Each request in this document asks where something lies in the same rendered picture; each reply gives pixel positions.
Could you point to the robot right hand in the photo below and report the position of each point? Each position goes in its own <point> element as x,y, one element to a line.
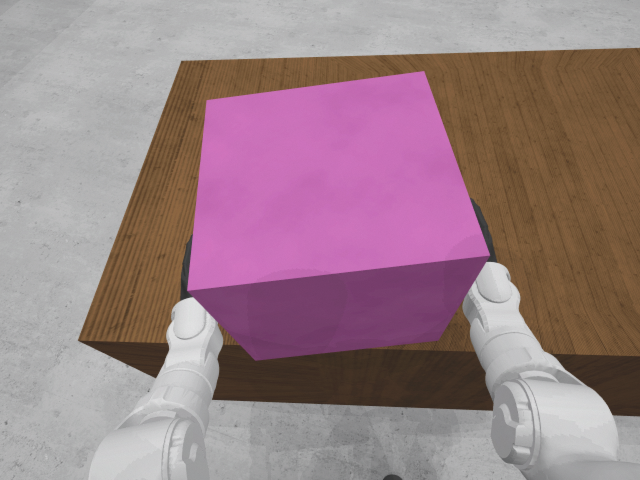
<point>485,231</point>

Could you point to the robot right forearm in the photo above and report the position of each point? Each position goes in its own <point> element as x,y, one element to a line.
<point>504,344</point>

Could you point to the robot right upper arm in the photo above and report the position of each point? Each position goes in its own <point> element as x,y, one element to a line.
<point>556,431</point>

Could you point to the robot left forearm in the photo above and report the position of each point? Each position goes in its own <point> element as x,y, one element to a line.
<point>187,380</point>

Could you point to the pedestal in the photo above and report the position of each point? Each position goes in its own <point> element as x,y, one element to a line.
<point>548,145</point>

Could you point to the carton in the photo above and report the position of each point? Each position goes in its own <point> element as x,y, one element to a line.
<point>332,218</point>

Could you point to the robot left hand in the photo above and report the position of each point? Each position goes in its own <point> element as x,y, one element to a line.
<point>185,271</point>

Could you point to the robot left upper arm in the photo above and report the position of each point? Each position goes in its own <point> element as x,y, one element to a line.
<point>170,449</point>

